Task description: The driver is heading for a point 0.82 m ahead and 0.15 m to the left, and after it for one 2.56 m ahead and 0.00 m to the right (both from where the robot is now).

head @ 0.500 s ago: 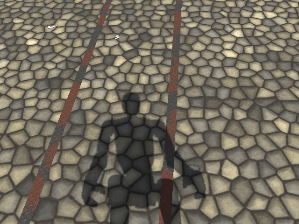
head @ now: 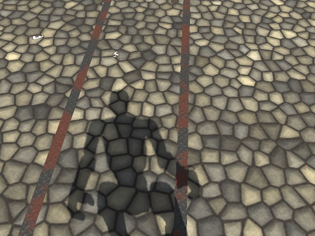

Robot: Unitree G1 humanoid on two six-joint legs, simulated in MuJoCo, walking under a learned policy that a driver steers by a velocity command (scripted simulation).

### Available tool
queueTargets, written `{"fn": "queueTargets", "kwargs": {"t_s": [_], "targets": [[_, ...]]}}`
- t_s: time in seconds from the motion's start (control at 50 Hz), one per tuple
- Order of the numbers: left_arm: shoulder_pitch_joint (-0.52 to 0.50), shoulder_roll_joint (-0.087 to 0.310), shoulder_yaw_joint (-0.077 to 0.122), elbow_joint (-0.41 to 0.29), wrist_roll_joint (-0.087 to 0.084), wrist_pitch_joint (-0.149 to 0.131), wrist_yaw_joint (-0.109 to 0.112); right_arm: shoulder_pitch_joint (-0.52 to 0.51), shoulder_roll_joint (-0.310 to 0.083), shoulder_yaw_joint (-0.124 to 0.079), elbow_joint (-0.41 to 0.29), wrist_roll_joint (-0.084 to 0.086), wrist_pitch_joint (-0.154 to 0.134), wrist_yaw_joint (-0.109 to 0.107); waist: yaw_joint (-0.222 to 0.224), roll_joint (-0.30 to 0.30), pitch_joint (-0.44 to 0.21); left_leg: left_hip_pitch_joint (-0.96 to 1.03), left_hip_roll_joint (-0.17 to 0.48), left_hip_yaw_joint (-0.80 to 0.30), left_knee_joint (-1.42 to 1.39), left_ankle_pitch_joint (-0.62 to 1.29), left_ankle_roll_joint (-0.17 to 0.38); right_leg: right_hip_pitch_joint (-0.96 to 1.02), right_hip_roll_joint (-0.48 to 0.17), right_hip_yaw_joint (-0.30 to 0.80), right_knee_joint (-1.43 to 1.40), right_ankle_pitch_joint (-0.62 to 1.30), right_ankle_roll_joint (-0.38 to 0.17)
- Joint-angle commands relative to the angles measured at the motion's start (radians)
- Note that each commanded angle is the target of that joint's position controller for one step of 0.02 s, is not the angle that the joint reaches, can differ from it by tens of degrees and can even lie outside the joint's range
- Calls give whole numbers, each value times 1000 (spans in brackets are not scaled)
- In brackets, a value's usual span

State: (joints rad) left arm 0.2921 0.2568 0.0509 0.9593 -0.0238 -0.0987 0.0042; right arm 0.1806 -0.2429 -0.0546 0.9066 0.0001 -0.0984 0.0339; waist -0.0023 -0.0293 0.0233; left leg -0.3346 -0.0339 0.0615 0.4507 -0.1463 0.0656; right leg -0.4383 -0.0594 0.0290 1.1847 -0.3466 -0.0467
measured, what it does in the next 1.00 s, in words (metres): walks ahead, turning left: right foot, then left foot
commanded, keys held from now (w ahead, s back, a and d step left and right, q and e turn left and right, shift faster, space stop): w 0.24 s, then w+q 0.76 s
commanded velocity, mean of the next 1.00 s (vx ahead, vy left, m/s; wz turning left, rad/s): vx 0.50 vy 0.00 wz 0.32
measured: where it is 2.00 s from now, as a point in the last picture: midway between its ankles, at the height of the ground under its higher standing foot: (110, 123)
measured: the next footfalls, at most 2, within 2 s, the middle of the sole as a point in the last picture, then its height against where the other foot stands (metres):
right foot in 0.42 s outside the picture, level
left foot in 0.96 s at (121, 204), level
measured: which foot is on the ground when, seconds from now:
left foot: down 0.00-0.42, up 0.44-0.94, down 0.96-1.00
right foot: up 0.00-0.40, down 0.42-0.96, up 0.98-1.00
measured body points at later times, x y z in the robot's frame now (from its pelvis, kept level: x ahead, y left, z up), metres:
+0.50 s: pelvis +0.27 -0.05 -0.01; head +0.31 -0.06 +0.44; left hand +0.43 +0.21 -0.11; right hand +0.27 -0.32 -0.16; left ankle +0.11 +0.07 -0.66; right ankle +0.37 -0.15 -0.74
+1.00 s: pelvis +0.51 +0.04 -0.02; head +0.55 +0.07 +0.42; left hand +0.44 +0.32 -0.17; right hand +0.78 -0.14 -0.12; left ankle +0.58 +0.15 -0.74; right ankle +0.38 -0.16 -0.69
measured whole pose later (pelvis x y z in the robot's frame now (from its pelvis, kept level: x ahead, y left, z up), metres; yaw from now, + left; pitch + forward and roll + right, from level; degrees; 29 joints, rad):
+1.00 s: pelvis +0.51 +0.04 -0.02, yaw +22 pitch +1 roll -2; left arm 0.28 0.27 0.08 0.95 -0.01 -0.06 0.02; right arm 0.07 -0.26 -0.09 0.77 0.03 -0.03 0.04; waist 0.03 0.01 0.06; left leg -0.52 0.00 0.06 0.68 -0.17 0.11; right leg -0.09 -0.12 -0.18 0.86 -0.50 0.06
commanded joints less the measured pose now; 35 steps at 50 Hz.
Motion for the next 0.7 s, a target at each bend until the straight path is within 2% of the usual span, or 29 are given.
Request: {"fn": "queueTargets", "kwargs": {"t_s": [0.02, 0.08, 0.12, 0.2, 0.28, 0.34, 0.36, 0.38, 0.4, 0.42, 0.44, 0.46, 0.48, 0.5, 0.52, 0.54, 0.58, 0.64, 0.7], "targets": [[49, 50, 23, -48, 7, 11, 11, 22, -80, -13, -25, -8, -17, 3, 22, 114, -58, 135, 251, -277, -292, 93, 166, -140, -92, 35, -31, 92, -1], [-32, 57, 29, -80, 16, 23, 16, 75, -126, -23, 2, -7, -19, -15, 18, 88, -13, 138, 252, -224, -330, 168, 180, -227, -103, 29, -155, 204, 24], [-107, 54, 30, -104, 20, 21, 13, 111, -131, -22, 16, -3, -13, -27, -1, 80, -1, 175, 246, -198, -336, 192, 168, -278, -101, 26, -268, 307, 36], [-241, 31, 20, -140, 14, 12, -1, 170, -140, -21, 37, 7, -5, -38, -42, 86, 26, 214, 220, -138, -344, 170, 135, -249, -63, -9, -493, 458, 36], [-366, 33, 12, -185, 6, 3, -21, 251, -143, -23, 75, 16, 10, -40, -83, 79, 66, 317, 255, -159, -301, 159, 138, -263, -36, -16, -613, 420, 33], [-375, 57, 16, -205, 3, -14, -37, 251, -161, -33, 81, 22, 25, -49, -58, 96, 65, 370, 290, -205, -228, 202, 125, -207, -15, -4, -685, 334, 15], [-342, 74, 22, -199, 3, -20, -39, 237, -170, -38, 78, 23, 29, -50, -35, 109, 46, 369, 293, -217, -196, 248, 116, -140, 0, -11, -699, 304, 7], [-270, 97, 34, -181, 4, -24, -37, 211, -178, -40, 70, 24, 32, -50, 10, 120, 6, 353, 278, -211, -124, 364, 103, -19, 26, -33, -718, 286, -7], [-120, 142, 58, -135, 8, -27, -29, 194, -156, -32, 61, 20, 34, -48, 80, 106, -89, 300, 219, -177, 38, 459, 76, 200, 40, -45, -725, 293, -33], [75, 217, 79, -101, 26, -29, -18, 180, -112, -15, 30, 6, 32, -46, 151, 27, -250, 106, 147, -125, 335, 273, 36, 519, -121, 112, -684, 304, -97], [153, 290, 96, -76, 31, -20, -19, 316, 26, 21, 24, 15, 14, -41, 98, -251, -400, -288, -17, -69, 694, -297, -32, 876, -372, 543, -771, 157, -238], [150, 186, 68, -84, 29, -18, -18, 286, -72, -1, 38, 37, -1, -40, 122, -205, -410, -378, 18, -204, 841, -428, -25, 842, -369, 653, -852, 54, -227], [63, 134, 51, -100, 26, -19, -13, 198, -137, -21, 9, 54, -6, -41, 110, -152, -260, -439, 67, -196, 878, -354, -14, 712, -341, 496, -870, 64, -177], [-15, 106, 40, -112, 26, -19, -13, 148, -132, -23, -2, 51, -2, -47, 82, -80, -177, -411, 117, -171, 854, -266, -12, 566, -306, 372, -900, 126, -151], [-69, 79, 33, -111, 29, -20, -16, 121, -118, -30, -7, 38, 6, -51, 56, -52, -109, -372, 145, -166, 803, -208, -12, 440, -270, 279, -942, 175, -136], [-97, 61, 28, -107, 37, -24, -17, 141, -97, -35, -5, 36, 21, -50, 21, -76, -80, -314, 172, -173, 768, -168, -9, 359, -242, 201, -977, 202, -123], [-109, 59, 31, -93, 37, -27, -15, 157, -52, -35, -10, 39, 48, -47, -5, -75, -43, -276, 183, -162, 733, -139, -10, 283, -224, 105, -1028, 247, -129], [-92, 97, 45, -74, 40, -30, -1, 98, -50, -41, -48, 29, 70, -47, -13, -37, -1, -351, 189, -173, 653, -39, -24, 277, -231, 8, -1062, 322, -140], [-72, 119, 52, -63, 41, -23, 12, 28, -49, -41, -77, 23, 67, -33, -1, -29, 16, -378, 181, -159, 500, 101, -34, 311, -218, -85, -1073, 356, -127]]}}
